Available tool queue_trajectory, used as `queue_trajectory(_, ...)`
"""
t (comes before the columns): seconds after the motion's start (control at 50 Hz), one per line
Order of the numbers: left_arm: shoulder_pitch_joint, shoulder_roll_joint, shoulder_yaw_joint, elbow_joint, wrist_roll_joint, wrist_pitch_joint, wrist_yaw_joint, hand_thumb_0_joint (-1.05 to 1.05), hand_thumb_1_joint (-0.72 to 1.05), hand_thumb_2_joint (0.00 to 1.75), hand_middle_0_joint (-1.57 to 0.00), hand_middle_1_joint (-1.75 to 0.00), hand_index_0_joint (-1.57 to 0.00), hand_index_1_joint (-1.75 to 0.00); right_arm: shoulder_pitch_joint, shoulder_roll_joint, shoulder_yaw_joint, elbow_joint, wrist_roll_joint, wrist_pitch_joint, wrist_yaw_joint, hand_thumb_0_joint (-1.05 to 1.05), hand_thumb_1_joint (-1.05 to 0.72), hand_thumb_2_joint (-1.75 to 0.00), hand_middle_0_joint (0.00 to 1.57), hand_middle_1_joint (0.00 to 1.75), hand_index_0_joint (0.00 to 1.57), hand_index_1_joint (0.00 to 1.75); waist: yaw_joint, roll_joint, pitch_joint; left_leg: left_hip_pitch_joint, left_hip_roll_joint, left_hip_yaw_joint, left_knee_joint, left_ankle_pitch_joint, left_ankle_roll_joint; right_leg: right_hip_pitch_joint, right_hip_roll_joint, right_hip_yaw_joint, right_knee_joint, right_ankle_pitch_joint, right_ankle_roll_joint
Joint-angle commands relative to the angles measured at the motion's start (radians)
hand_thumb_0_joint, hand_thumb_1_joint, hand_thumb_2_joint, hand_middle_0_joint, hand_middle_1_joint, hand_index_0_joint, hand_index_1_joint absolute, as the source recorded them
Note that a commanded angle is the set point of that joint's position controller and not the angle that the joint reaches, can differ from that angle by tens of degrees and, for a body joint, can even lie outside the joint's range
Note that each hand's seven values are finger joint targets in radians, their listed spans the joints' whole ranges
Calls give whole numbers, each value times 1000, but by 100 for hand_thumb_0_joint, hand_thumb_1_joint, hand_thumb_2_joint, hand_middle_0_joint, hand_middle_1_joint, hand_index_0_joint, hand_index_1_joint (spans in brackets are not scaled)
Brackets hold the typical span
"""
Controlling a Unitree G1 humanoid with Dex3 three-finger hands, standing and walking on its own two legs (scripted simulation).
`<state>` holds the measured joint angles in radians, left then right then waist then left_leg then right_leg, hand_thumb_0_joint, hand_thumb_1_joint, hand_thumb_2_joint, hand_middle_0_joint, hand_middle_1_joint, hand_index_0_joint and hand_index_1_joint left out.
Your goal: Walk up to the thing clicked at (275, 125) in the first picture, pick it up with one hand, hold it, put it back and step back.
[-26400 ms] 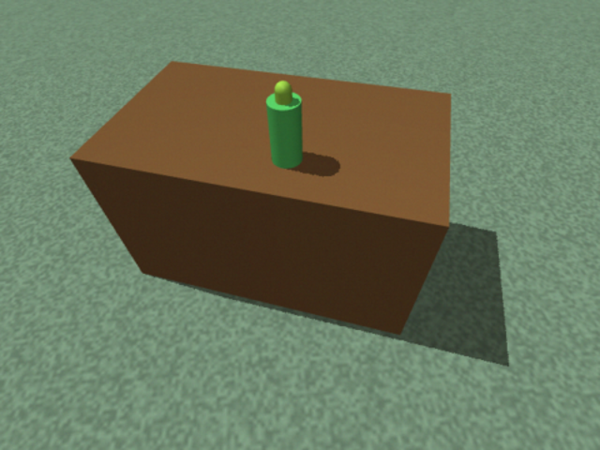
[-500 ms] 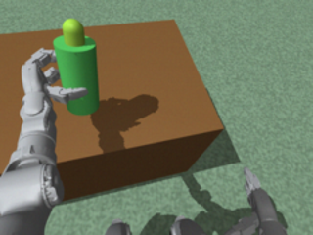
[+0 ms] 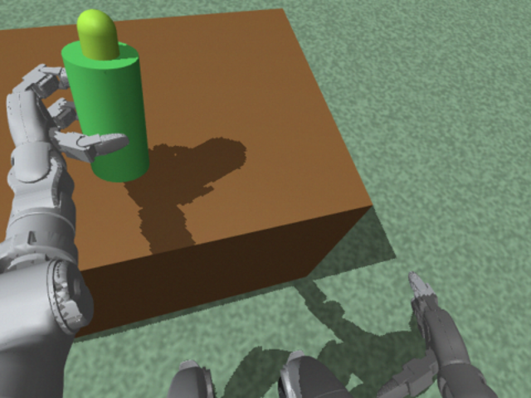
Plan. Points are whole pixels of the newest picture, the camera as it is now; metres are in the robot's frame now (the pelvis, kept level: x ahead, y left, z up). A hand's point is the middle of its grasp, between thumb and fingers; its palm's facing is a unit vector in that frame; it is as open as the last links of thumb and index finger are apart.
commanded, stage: lower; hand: left
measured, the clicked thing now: (110, 101) +0.54 +0.15 +0.08
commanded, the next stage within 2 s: loosen in 0.68 s
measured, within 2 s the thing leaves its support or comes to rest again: rests again in 1.70 s
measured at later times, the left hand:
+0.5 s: hand (96, 132) +0.54 +0.19 +0.01, palm faces +0.14 -0.99 -0.04, open 11.6 cm
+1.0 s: hand (97, 139) +0.54 +0.20 +0.00, palm faces +0.17 -0.99 -0.02, open 11.4 cm
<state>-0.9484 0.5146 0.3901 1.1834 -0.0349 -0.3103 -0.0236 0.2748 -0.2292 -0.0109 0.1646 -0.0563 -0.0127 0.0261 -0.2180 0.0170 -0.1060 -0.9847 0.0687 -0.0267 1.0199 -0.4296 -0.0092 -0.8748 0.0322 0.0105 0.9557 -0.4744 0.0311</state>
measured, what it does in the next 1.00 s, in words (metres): stands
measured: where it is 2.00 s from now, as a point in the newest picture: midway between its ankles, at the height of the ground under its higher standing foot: outside the picture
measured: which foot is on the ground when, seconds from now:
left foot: down 0.00-1.00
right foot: down 0.00-1.00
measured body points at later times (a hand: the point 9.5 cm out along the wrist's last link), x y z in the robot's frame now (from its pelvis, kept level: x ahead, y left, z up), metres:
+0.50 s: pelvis +0.00 +0.00 -0.02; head +0.16 +0.04 +0.40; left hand +0.53 +0.25 +0.02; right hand +0.17 -0.26 -0.04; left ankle +0.02 +0.12 -0.67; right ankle -0.02 -0.14 -0.67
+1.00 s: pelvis -0.01 +0.00 -0.04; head +0.16 +0.05 +0.38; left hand +0.53 +0.25 +0.00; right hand +0.16 -0.25 -0.05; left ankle +0.02 +0.12 -0.67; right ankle -0.02 -0.14 -0.67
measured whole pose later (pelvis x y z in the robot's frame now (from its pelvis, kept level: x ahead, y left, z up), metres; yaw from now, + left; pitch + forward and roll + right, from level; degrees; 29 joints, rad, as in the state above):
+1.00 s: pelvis -0.01 +0.00 -0.04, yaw -1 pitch +28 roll -5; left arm -0.94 0.56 0.43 1.21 -0.02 -0.42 -0.03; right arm 0.31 -0.24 0.01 0.01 -0.08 0.01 0.05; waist -0.28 0.02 -0.13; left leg -1.20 0.07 -0.05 1.20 -0.49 -0.01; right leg -1.08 0.04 -0.01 1.13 -0.54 0.03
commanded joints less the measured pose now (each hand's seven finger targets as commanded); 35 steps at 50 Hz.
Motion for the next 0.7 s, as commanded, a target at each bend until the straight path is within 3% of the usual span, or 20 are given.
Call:
queue_trajectory(0.0,-553,275,42,-298,-12,-125,-10,0,-11,126,-127,-142,-128,-144,34,-148,-76,-185,3,-40,-8,0,53,-6,5,5,5,5,-25,192,-635,500,-14,-15,-21,468,45,99,11,-33,-58,464,-34)
queue_trajectory(0.02,-559,268,42,-287,-16,-130,-15,0,-11,125,-127,-142,-128,-144,18,-148,-80,-203,5,-41,-9,0,53,-6,5,5,5,5,-32,182,-638,512,-12,-18,-13,476,43,86,14,-35,-53,464,-33)
queue_trajectory(0.04,-557,304,63,-287,-16,-137,-14,0,-11,127,-128,-143,-128,-145,27,-161,-92,-205,4,-40,-10,0,53,-6,5,5,5,5,-30,184,-642,500,-11,-21,-11,477,42,87,15,-37,-45,460,-34)
queue_trajectory(0.08,-575,311,67,-307,-24,-153,-17,0,-12,126,-127,-142,-128,-144,19,-141,-74,-208,4,-40,-6,0,52,-6,5,5,5,5,-23,214,-675,485,-15,-19,-1,466,42,103,14,-33,-32,459,-34)
queue_trajectory(0.1,-586,330,82,-302,-24,-159,-13,0,-11,127,-129,-143,-129,-145,10,-174,-99,-242,3,-41,-9,0,52,-6,5,5,5,5,-30,200,-687,476,-15,-21,1,447,42,104,15,-33,-29,447,-35)
queue_trajectory(0.14,-607,335,81,-342,-28,-170,-12,0,-11,126,-127,-142,-128,-144,6,-158,-75,-275,4,-42,-6,0,52,-6,5,5,5,5,-25,227,-737,485,-17,-20,12,470,40,122,14,-30,-16,467,-35)
queue_trajectory(0.16,-604,349,87,-345,-27,-177,-12,0,-11,127,-126,-141,-126,-144,38,-162,-86,-250,2,-37,-8,0,52,-6,5,5,5,5,-33,247,-749,495,-14,-21,24,499,39,117,13,-30,-6,492,-33)
queue_trajectory(0.28,-554,315,63,-287,-16,-183,-18,0,-10,127,-127,-142,-127,-144,36,-161,-74,-269,0,-34,-5,0,51,-6,5,5,5,5,-46,246,-722,471,-17,-23,51,511,40,78,14,-28,10,507,-33)
queue_trajectory(0.3,-569,333,68,-340,-16,-189,-17,0,-9,128,-128,-143,-128,-145,65,-160,-78,-241,-2,-34,-5,0,51,-6,5,5,5,5,-48,283,-734,480,-16,-21,60,548,39,85,12,-26,18,545,-30)
queue_trajectory(0.36,-543,294,50,-289,-13,-184,-24,0,-8,130,-130,-145,-130,-147,62,-162,-78,-244,-5,-30,-3,0,52,-6,5,5,5,5,-62,290,-695,494,-11,-26,67,549,35,18,17,-35,19,501,-35)
queue_trajectory(0.42,-526,325,67,-285,0,-183,-15,0,-8,131,-131,-146,-131,-149,80,-154,-73,-226,-6,-25,5,0,52,-6,5,5,5,5,-51,293,-686,478,-11,-30,71,556,34,9,18,-39,29,492,-37)
queue_trajectory(0.46,-508,268,50,-250,-6,-181,-16,0,-8,133,-133,-149,-134,-151,35,-176,-92,-290,-8,-30,5,0,52,-6,5,5,5,5,-64,268,-682,478,-3,-41,64,543,27,-8,25,-52,38,457,-44)
queue_trajectory(0.5,-512,297,60,-266,-4,-186,-14,0,-9,135,-134,-150,-134,-153,83,-158,-77,-244,-8,-24,9,0,52,-6,5,5,5,5,-56,284,-669,462,-7,-35,68,530,31,-14,25,-47,37,453,-40)
queue_trajectory(0.52,-522,281,54,-255,-4,-188,-15,0,-8,135,-134,-150,-134,-153,74,-148,-76,-232,-7,-23,9,0,52,-6,5,5,5,5,-63,269,-655,444,-6,-38,70,503,32,-30,26,-49,41,432,-42)
queue_trajectory(0.58,-533,288,58,-282,-3,-196,-16,0,-9,135,-135,-151,-135,-154,36,-187,-106,-317,-7,-31,7,0,52,-6,5,5,5,5,-75,258,-719,468,-1,-45,79,536,30,-14,27,-52,56,456,-42)
queue_trajectory(0.66,-549,301,63,-316,-9,-214,-10,0,-6,137,-136,-152,-136,-155,65,-159,-79,-292,-6,-29,9,0,52,-6,5,5,5,5,-62,287,-731,464,-6,-42,87,521,29,-22,27,-48,64,434,-44)
queue_trajectory(0.68,-540,279,59,-272,-7,-211,-12,0,-9,136,-137,-153,-137,-155,42,-175,-89,-306,-8,-30,7,0,51,-6,5,5,5,5,-74,261,-701,446,-3,-49,84,498,27,-42,28,-53,67,413,-46)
